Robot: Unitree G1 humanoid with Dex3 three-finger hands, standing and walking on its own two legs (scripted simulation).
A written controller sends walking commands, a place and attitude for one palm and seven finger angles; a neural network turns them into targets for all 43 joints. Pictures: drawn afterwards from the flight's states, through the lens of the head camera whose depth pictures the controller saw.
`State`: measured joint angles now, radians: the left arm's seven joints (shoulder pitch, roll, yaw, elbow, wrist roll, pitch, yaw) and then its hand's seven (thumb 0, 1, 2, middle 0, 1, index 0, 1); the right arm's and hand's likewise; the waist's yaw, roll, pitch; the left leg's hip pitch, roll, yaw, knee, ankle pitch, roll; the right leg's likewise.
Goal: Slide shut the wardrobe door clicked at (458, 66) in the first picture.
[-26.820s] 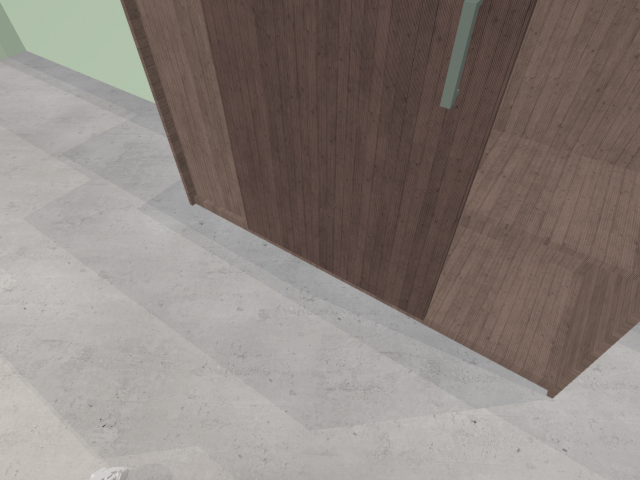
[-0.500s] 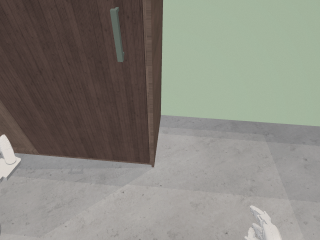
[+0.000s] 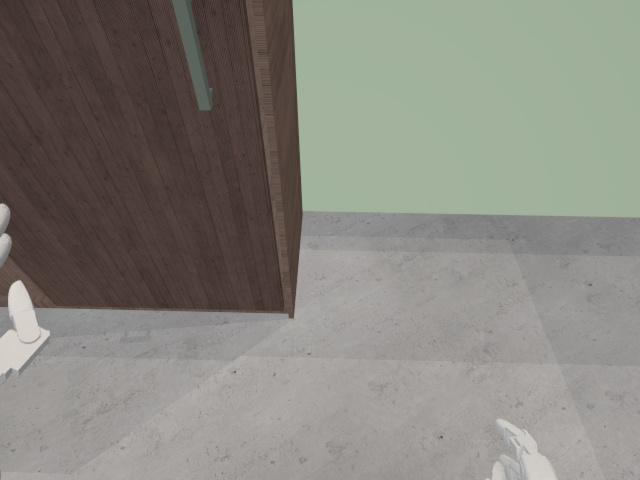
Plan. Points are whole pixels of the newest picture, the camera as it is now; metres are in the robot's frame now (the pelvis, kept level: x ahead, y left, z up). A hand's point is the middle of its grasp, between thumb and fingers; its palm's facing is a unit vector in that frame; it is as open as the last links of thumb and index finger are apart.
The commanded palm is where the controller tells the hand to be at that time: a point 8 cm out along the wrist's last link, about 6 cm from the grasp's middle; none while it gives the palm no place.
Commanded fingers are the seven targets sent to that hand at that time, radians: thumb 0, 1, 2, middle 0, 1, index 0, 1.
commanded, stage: let the arm hang, fingers relaxed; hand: left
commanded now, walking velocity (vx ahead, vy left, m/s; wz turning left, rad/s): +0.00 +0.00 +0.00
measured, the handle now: (197, 53) +0.75 +0.26 +0.19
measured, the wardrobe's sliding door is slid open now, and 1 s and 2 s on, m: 0.01 0.01 0.01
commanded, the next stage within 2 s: look to check the result in 1.12 s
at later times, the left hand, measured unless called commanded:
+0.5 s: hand out of the picture +0.00 +0.23 -0.17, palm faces -0.02 -0.98 -0.20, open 7.2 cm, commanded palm none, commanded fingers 0.00 0.90 0.90 -0.20 -0.30 -0.20 -0.30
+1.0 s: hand out of the picture +0.11 +0.22 -0.16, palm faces -0.04 -0.98 -0.21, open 7.4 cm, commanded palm none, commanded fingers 0.00 0.90 0.90 -0.20 -0.30 -0.20 -0.30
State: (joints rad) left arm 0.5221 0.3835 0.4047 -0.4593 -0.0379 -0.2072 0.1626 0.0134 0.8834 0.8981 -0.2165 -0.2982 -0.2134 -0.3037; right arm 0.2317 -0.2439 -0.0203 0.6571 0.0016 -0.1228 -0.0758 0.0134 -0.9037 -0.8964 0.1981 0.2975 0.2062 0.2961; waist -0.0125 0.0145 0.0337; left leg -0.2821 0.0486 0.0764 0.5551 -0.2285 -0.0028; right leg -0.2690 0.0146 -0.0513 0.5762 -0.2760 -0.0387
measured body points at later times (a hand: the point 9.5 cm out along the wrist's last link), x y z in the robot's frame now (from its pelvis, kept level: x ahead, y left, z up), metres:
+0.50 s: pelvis +0.03 +0.04 +0.01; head +0.07 +0.06 +0.46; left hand +0.00 +0.29 -0.15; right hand +0.05 -0.21 -0.13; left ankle +0.04 +0.13 -0.73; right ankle +0.02 -0.09 -0.73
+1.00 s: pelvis +0.05 +0.05 +0.01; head +0.07 +0.05 +0.46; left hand +0.11 +0.28 -0.14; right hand +0.07 -0.18 -0.15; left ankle +0.04 +0.13 -0.73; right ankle +0.02 -0.09 -0.73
